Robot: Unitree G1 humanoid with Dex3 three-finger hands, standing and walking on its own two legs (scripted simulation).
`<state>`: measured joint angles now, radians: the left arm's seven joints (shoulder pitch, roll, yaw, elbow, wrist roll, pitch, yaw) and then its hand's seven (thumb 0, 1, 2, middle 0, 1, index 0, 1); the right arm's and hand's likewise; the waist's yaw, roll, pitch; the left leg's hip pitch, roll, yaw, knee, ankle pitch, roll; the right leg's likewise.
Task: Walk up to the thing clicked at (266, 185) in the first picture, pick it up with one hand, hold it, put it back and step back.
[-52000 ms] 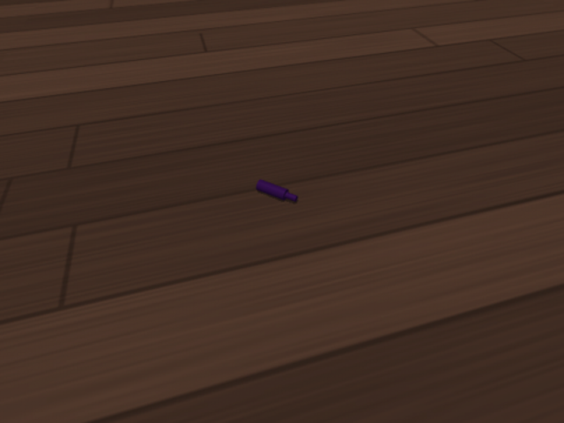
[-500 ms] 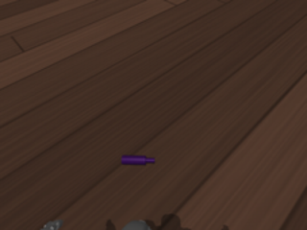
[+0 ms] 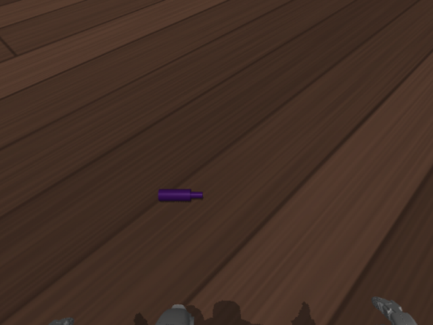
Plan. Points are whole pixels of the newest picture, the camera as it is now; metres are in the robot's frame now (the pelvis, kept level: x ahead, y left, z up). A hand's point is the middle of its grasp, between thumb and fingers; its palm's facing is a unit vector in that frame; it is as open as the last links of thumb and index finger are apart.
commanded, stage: step back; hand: left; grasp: from above
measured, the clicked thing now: (180, 194) +0.76 +0.22 -0.72
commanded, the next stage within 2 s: stand in 1.86 s
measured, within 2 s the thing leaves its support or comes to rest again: neither
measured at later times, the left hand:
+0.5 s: hand out of the picture -0.07 +0.26 -0.13, palm faces +0.09 -0.92 -0.38, open 7.4 cm
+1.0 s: hand out of the picture -0.29 +0.23 -0.12, palm faces +0.13 -0.89 -0.44, open 7.4 cm
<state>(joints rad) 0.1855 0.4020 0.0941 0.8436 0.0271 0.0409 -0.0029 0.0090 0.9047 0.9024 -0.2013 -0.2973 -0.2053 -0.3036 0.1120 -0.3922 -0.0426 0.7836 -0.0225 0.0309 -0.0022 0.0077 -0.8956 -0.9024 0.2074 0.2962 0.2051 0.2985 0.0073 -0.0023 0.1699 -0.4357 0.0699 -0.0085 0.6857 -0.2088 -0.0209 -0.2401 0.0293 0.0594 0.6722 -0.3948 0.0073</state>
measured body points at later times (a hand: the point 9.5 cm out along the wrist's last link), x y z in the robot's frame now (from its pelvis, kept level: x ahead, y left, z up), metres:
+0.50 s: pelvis -0.17 -0.02 +0.01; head -0.12 +0.00 +0.46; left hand -0.08 +0.31 -0.11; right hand -0.07 -0.32 -0.10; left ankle -0.14 +0.10 -0.71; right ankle -0.16 -0.16 -0.63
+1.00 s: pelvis -0.32 -0.06 +0.01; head -0.30 -0.07 +0.46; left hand -0.29 +0.28 -0.09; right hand -0.23 -0.37 -0.12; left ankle -0.35 +0.08 -0.71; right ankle -0.27 -0.17 -0.71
